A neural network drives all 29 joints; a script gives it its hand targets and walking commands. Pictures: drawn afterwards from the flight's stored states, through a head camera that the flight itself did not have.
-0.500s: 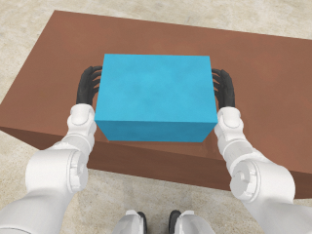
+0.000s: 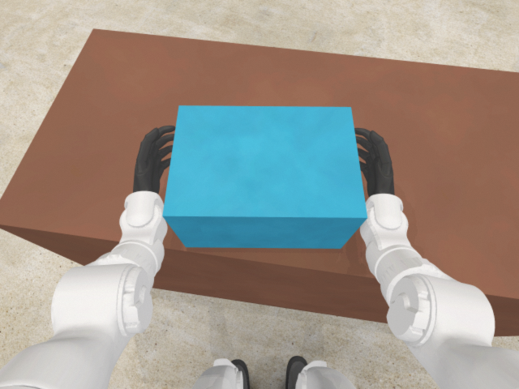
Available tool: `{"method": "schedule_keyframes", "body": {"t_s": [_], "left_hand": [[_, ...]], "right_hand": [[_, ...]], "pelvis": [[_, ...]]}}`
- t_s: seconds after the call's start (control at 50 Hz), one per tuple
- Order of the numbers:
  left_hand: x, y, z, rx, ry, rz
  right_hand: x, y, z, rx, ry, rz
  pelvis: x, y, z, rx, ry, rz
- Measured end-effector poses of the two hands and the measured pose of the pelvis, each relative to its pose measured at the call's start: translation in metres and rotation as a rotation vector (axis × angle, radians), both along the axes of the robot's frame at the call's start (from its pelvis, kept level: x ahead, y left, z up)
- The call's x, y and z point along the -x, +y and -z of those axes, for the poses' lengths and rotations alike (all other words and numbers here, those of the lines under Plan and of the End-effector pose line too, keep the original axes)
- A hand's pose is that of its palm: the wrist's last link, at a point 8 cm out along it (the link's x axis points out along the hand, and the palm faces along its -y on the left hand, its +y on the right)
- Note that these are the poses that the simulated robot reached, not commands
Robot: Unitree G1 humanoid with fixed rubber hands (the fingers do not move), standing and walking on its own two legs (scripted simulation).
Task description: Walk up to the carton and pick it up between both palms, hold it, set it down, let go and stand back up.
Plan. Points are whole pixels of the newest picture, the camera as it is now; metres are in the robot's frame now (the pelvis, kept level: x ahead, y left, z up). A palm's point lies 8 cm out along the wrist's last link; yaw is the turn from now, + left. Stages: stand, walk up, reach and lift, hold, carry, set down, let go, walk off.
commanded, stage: reach and lift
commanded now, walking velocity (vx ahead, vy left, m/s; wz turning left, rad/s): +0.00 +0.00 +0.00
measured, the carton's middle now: (264, 180) +0.43 +0.00 -0.03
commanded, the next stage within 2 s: none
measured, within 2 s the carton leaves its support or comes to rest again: leaves its support in 1.64 s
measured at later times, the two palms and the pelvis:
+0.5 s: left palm (149, 180) +0.42 +0.19 +0.00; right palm (377, 183) +0.41 -0.18 +0.00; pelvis -0.01 +0.00 +0.00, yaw +0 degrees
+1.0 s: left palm (147, 183) +0.41 +0.19 +0.01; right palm (378, 186) +0.40 -0.18 +0.00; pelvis -0.01 -0.01 +0.00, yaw -1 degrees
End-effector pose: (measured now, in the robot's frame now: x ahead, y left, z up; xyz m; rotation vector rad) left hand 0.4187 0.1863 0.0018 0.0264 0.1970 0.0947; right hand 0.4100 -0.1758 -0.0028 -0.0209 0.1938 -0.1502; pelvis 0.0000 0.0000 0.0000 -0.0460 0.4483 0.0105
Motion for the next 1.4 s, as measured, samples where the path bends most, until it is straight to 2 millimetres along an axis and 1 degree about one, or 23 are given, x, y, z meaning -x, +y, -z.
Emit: {"method": "schedule_keyframes", "body": {"t_s": [0.66, 0.86, 1.04, 1.18, 1.4], "left_hand": [[0.000, 0.000, 0.001, -0.013, -0.006, 0.000], [0.006, 0.000, -0.004, -0.038, -0.058, 0.002], [0.008, 0.000, -0.005, -0.043, -0.063, -0.002], [0.011, -0.002, -0.005, -0.042, -0.060, 0.009], [0.020, -0.010, 0.000, -0.018, -0.005, 0.015]], "right_hand": [[0.001, 0.000, 0.001, 0.010, -0.012, -0.001], [0.006, 0.000, -0.001, 0.022, -0.084, -0.007], [0.007, 0.001, -0.002, 0.037, -0.095, -0.015], [0.014, -0.002, -0.003, 0.048, -0.091, -0.007], [0.027, -0.009, 0.000, 0.072, -0.033, -0.001]], "pelvis": [[0.008, -0.005, 0.004, 0.001, 0.038, 0.009], [0.011, -0.006, -0.001, 0.001, 0.065, 0.022], [0.012, -0.007, -0.004, -0.001, 0.084, 0.015], [0.011, -0.006, -0.004, -0.001, 0.076, 0.015], [0.011, -0.001, -0.003, 0.000, 0.060, 0.027]]}}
